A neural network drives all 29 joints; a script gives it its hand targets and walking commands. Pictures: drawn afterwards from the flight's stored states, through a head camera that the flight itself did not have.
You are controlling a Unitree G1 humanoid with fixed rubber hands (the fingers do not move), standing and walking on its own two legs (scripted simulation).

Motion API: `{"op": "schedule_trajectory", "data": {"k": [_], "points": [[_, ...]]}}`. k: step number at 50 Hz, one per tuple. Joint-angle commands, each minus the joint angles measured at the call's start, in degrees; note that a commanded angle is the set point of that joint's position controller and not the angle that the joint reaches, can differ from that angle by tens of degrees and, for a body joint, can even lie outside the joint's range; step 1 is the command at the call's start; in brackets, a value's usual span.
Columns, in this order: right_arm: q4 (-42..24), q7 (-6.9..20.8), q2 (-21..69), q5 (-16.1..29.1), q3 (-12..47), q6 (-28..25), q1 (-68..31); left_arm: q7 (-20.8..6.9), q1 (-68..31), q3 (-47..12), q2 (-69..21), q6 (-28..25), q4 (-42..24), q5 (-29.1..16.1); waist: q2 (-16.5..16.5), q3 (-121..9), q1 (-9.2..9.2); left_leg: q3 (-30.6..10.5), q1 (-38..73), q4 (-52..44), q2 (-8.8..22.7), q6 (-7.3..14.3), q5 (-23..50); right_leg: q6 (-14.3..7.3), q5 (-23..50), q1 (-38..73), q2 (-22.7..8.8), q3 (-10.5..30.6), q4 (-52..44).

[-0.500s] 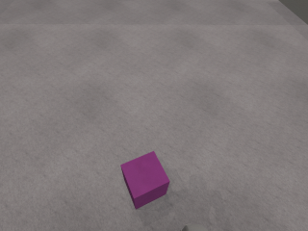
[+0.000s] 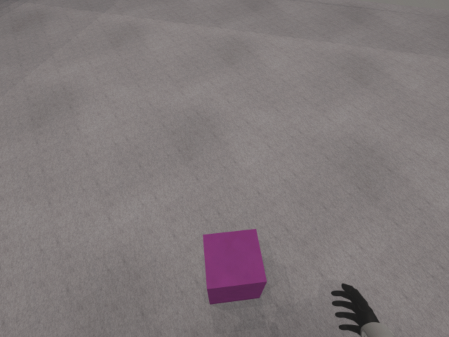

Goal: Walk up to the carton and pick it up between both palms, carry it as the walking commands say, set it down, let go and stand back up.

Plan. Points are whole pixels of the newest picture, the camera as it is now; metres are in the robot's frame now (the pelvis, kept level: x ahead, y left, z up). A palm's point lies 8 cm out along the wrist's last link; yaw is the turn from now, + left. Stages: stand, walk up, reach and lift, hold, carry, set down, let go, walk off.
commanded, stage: walk up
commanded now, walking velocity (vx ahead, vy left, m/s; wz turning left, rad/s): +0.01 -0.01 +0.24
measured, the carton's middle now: (232, 267) +0.43 +0.01 -0.64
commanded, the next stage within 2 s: stand in 1.40 s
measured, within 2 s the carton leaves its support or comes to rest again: neither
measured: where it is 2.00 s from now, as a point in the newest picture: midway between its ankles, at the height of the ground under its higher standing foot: outside the picture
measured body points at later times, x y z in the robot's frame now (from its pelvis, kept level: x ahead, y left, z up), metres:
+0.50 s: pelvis -0.01 +0.03 +0.01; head +0.02 +0.03 +0.45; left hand -0.02 +0.31 -0.13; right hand +0.12 -0.22 -0.13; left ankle -0.02 +0.17 -0.72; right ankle +0.01 -0.14 -0.73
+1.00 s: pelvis +0.01 +0.01 +0.01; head +0.03 +0.00 +0.46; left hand +0.09 +0.26 -0.13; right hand +0.02 -0.27 -0.14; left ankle -0.02 +0.16 -0.73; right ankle +0.01 -0.11 -0.73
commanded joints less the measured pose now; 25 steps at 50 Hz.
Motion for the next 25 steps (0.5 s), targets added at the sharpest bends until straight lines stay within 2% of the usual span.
{"op": "schedule_trajectory", "data": {"k": [1, 2, 3, 4, 5, 6, 7, 9, 10, 11, 12, 13, 14, 15, 16, 17, 18, 19, 20, 21, 22, 23, 24, 25], "points": [[1.97, -1.13, -11.93, 0.56, -3.49, -1.04, 14.63, 0.54, 1.09, -0.03, 3.34, 0.33, -2.88, -0.77, 12.85, -7.78, -6.63, -22.63, 18.99, -7.0, 25.82, 11.44, 51.73, 3.06, -15.31, -17.35, -0.3, 5.58, 19.45], [2.13, -1.52, -11.27, 0.7, -3.51, -0.6, 11.21, 0.71, -1.58, 0.38, 5.04, 0.68, -4.07, -0.73, 11.93, -6.62, -5.1, -17.62, 13.02, -7.25, 21.67, 12.61, 47.98, 2.9, -14.58, -16.2, -0.71, 8.6, 25.8], [0.47, -1.06, -10.6, 0.21, -3.55, 0.53, 5.43, 1.02, 0.49, 1.28, 5.93, 1.19, -3.09, -1.5, 13.8, -5.09, -3.44, -11.24, 8.22, -9.47, 16.19, 10.63, 35.25, 2.22, -11.95, -14.51, -2.17, 8.92, 24.97], [0.12, -1.74, -6.57, 0.09, -1.89, 0.21, 4.09, 0.4, -1.15, 0.81, 4.47, 1.29, -2.97, -0.23, 6.53, -3.85, -2.95, -13.24, 7.15, -9.57, 17.61, 9.49, 37.7, 2.51, -9.85, -14.81, -0.75, 8.78, 24.6], [0.21, -1.35, -8.08, 0.07, -2.69, 0.51, 3.29, 0.64, 0.04, 1.35, 4.91, 1.64, -3.2, -0.59, 7.96, -3.72, -2.01, -9.45, 5.36, -9.71, 13.19, 8.31, 32.38, 2.19, -7.38, -13.5, -1.42, 8.82, 21.88], [-0.17, -1.12, -8.46, -0.1, -2.76, 0.89, 2.65, 0.96, 1.07, 1.36, 5.19, 1.8, -3.02, -0.6, 8.99, -3.27, -1.71, -8.2, 4.3, -8.53, 11.86, 7.58, 36.14, 2.36, -6.22, -11.97, -0.74, 7.68, 19.31], [-0.39, -0.54, -9.11, -0.51, -2.95, 1.35, 2.25, 1.54, 2.93, 1.57, 5.1, 1.89, -2.59, -1.05, 9.2, -3.7, -1.64, -6.15, 3.47, -7.74, 9.81, 6.95, 35.83, 2.45, -4.09, -9.45, -0.74, 6.79, 14.84], [-0.74, -0.04, -9.26, -0.93, -2.61, 1.76, 3.81, 2.14, 4.65, 1.49, 4.22, 1.85, -2.64, -1.18, 7.22, -4.59, -1.27, -6.57, 2.13, -6.35, 9.66, 6.36, 34.01, 2.2, 0.17, -4.78, 0.05, 4.58, 7.49], [-1.04, 0.11, -9.22, -0.92, -2.39, 1.86, 3.89, 2.32, 6.43, 1.55, 3.96, 1.69, -2.29, -1.16, 5.74, -5.08, -0.04, -6.51, -0.48, -4.73, 8.95, 5.37, 30.01, 1.89, 4.27, -0.26, 0.17, 3.43, 2.33], [-1.58, 0.27, -8.92, -0.7, -2.25, 1.82, 3.24, 2.45, 10.45, 2.03, 4.93, 1.32, -1.46, -1.03, 3.63, -5.45, 2.38, -5.98, -5.82, -2.16, 7.33, 3.04, 20.92, 1.35, 10.34, 6.97, -1.12, 3.36, -5.22], [-3.09, 0.48, -6.58, -0.39, -1.63, 1.68, 2.22, 2.67, 14.31, 3.11, 9.91, 0.91, -1.08, -0.09, -5.58, -4.88, 4.26, -3.49, -15.59, 5.52, 2.93, -0.74, 7.27, -1.02, 13.23, 13.53, -11.17, 14.43, -12.81], [-4.91, 0.63, -3.24, -0.65, -1.18, 2.11, 3.56, 3.19, 14.28, 3.73, 16.12, 0.69, -2.44, 0.36, -18.49, -3.38, 4.25, -1.84, -24.19, 20.95, -2.27, -4.74, -18.49, -9.7, 30.61, 12.09, -29.69, 33.78, -16.97], [-4.58, 0.5, -4.57, -1.32, -1.57, 2.89, 2.73, 3.22, 12.2, 4.32, 15.25, 0.99, -3.29, 0.05, -15.5, -4.21, 5.27, -5.4, -22.47, 33.75, 1.86, -4.87, -20.07, -16.0, 33.31, 8.91, -30.37, 35.36, -18.95], [-4.65, 0.86, -5.8, -1.48, -2.0, 2.97, 2.28, 3.12, 8.15, 4.06, 13.15, 0.75, -4.07, 0.13, -10.33, -3.17, 2.83, -8.41, -20.25, 38.98, 3.46, -5.54, -15.8, -15.29, 30.06, 4.49, -26.81, 31.93, -18.28], [-4.69, 1.33, -7.08, -1.19, -2.46, 2.89, 3.05, 2.79, 2.94, 3.68, 11.49, 0.46, -5.16, 0.2, -7.44, -2.97, 0.15, -10.45, -17.51, 39.56, 4.41, -5.68, -11.36, -12.44, 25.24, 1.5, -22.74, 25.42, -16.85], [-3.96, 1.8, -7.26, -1.0, -2.61, 2.91, 4.6, 2.35, -1.32, 3.24, 10.68, 0.29, -6.47, 0.49, -8.26, -3.25, -2.03, -9.52, -14.52, 37.68, 3.97, -5.8, -8.87, -9.69, 23.47, -0.89, -19.05, 19.24, -15.72], [-3.12, 2.28, -6.67, -0.87, -2.36, 3.14, 5.57, 2.04, -3.04, 3.06, 10.35, 0.34, -6.9, 0.71, -9.14, -3.17, -2.81, -7.84, -11.7, 33.68, 3.15, -6.06, -8.07, -7.69, 22.09, -2.7, -16.23, 14.65, -15.36], [-2.37, 2.61, -5.42, -0.52, -2.06, 3.32, 6.17, 1.65, -2.86, 3.37, 9.95, 0.46, -6.63, 0.59, -10.98, -2.86, -3.2, -5.99, -9.41, 27.69, 2.57, -6.18, -8.15, -6.38, 17.67, -3.32, -13.48, 11.85, -15.98], [-1.65, 2.15, -3.57, 0.29, -1.02, 2.88, 7.23, 0.69, -6.03, 2.57, 8.55, 0.37, -7.56, 1.23, -15.13, -2.94, -3.54, -3.74, -5.67, 19.46, 1.76, -5.62, -9.26, -5.34, 10.87, -4.81, -9.17, 8.66, -16.44], [-1.72, 2.34, -3.99, 0.31, -0.84, 2.76, 6.6, 0.41, -4.34, 3.38, 9.76, 0.64, -7.01, 1.19, -15.17, -2.52, -2.01, -1.28, -4.71, 15.52, 0.79, -5.71, -9.41, -5.42, 1.55, -4.79, -9.62, 10.01, -18.15], [-1.52, 1.98, -4.14, 0.18, -0.67, 2.48, 5.91, -0.19, -3.68, 3.29, 9.9, 0.9, -6.54, 1.44, -16.35, -1.99, -1.24, 0.74, -3.39, 11.63, 0.49, -5.69, -10.07, -5.5, -1.65, -4.39, -9.45, 10.29, -18.64], [-1.39, 1.58, -4.1, 0.06, -0.54, 2.01, 6.44, -0.52, -3.77, 3.3, 10.25, 1.32, -5.92, 1.44, -16.6, -1.69, -1.95, 2.23, -0.75, 6.98, 0.02, -5.73, -8.25, -5.28, -2.06, -4.46, -8.69, 9.31, -17.21], [-0.4, 1.09, -4.1, -0.09, -0.56, 1.5, 8.72, -0.77, -4.05, 3.36, 10.75, 1.66, -5.55, 1.11, -13.96, -1.8, -3.37, 4.72, 3.17, 0.92, -1.12, -5.99, -4.63, -4.53, -0.33, -5.42, -8.88, 8.19, -13.86], [0.62, 0.38, -4.57, -0.04, -1.0, 0.79, 10.82, -0.82, -1.87, 2.92, 9.45, 2.05, -4.84, 0.61, -8.58, -1.25, -3.98, 1.65, 7.32, -5.4, 0.05, -6.1, -1.34, -3.42, 6.48, -7.34, -8.06, 6.81, -7.83]]}}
